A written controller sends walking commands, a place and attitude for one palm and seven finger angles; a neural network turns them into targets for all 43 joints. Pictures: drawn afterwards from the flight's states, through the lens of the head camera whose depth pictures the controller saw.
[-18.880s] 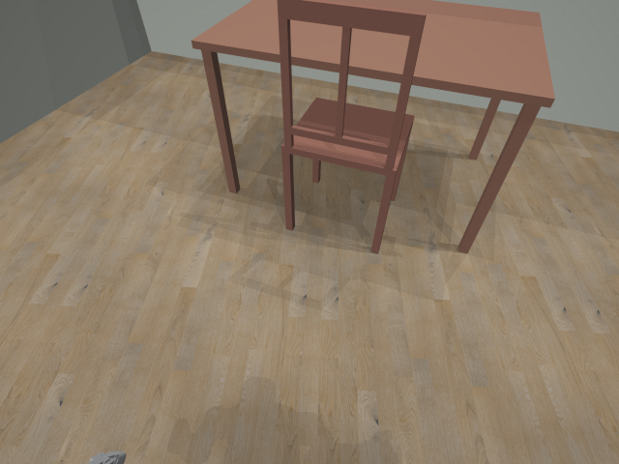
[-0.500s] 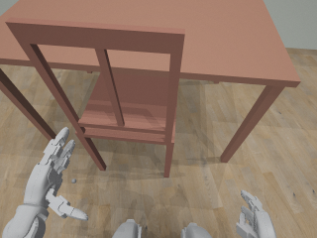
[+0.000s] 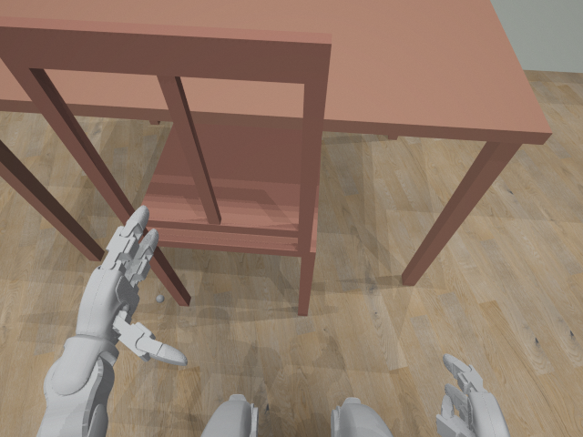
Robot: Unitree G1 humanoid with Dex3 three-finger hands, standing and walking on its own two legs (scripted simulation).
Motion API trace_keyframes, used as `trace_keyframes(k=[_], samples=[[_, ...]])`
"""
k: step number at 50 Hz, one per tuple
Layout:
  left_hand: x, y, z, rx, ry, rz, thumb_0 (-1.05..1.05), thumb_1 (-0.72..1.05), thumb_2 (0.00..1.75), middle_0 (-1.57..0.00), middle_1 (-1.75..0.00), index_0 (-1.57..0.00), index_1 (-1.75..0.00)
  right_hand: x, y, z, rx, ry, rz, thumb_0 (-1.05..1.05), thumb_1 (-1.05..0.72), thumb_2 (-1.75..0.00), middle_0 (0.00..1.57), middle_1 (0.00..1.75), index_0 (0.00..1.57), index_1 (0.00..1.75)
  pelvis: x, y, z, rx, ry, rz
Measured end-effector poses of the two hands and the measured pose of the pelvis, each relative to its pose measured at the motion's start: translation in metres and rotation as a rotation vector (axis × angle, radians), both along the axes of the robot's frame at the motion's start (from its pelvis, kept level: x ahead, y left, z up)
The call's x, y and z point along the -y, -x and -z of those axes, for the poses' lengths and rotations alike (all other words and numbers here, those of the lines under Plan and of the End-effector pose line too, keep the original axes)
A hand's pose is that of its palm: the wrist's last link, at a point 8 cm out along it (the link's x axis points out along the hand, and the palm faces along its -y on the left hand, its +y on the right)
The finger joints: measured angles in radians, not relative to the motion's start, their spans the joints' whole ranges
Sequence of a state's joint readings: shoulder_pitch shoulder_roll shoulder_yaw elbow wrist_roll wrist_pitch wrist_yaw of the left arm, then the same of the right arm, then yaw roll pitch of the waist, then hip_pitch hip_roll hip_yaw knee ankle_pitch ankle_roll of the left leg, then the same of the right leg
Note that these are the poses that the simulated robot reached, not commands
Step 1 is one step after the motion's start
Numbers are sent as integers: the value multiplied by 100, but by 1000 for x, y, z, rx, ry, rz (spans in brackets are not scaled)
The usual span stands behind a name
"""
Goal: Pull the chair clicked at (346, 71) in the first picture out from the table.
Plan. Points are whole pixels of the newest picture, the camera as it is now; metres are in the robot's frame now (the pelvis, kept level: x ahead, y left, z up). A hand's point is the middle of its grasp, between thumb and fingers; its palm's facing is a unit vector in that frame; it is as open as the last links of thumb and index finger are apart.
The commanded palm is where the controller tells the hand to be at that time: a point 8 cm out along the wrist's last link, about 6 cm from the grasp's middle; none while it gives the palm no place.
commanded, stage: aim the fingers beside a spindle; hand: left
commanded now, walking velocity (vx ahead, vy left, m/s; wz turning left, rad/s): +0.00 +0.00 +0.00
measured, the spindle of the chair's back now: (197, 164) +0.53 +0.17 +0.02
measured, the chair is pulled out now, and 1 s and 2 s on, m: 0.00 0.00 0.00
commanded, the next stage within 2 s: push the fingers through the gap in 1.58 s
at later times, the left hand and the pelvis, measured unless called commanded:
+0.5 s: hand (173, 266) +0.34 +0.17 +0.02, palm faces -0.09 -0.99 -0.04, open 16.9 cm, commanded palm +0.33 +0.23 +0.02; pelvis +0.00 +0.00 -0.01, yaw -1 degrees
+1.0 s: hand (199, 243) +0.39 +0.15 -0.01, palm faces -0.10 -0.99 -0.04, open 16.9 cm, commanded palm +0.37 +0.21 +0.00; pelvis -0.01 +0.01 -0.03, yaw -1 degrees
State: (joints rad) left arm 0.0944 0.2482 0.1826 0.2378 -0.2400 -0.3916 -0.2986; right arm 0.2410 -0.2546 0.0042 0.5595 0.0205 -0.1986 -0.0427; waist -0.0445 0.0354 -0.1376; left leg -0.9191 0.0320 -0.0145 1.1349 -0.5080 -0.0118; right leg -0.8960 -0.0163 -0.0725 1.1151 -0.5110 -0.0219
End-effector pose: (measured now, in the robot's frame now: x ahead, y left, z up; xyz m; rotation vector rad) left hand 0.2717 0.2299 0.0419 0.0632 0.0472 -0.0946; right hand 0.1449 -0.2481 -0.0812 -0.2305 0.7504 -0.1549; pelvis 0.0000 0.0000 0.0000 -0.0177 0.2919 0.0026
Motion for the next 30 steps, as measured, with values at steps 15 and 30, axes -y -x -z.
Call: trace_keyframes(k=[15, 30], samples=[[2, -28, 14, 8, 4, 0, -1, -50, 30, -7, -8, -7, -9, 4, 13, 18, -81, 6, 14, 2, -90, -90, 20, 30, 20, 30, 0, 2, 8, -31, -1, 3], [4, -65, 29, 4, 24, 5, -1, -50, 30, -7, -8, -6, -8, 3, 25, 29, -153, 15, 29, 1, -90, -90, 20, 30, 20, 30, -4, 3, 16, -67, 5, 10]])
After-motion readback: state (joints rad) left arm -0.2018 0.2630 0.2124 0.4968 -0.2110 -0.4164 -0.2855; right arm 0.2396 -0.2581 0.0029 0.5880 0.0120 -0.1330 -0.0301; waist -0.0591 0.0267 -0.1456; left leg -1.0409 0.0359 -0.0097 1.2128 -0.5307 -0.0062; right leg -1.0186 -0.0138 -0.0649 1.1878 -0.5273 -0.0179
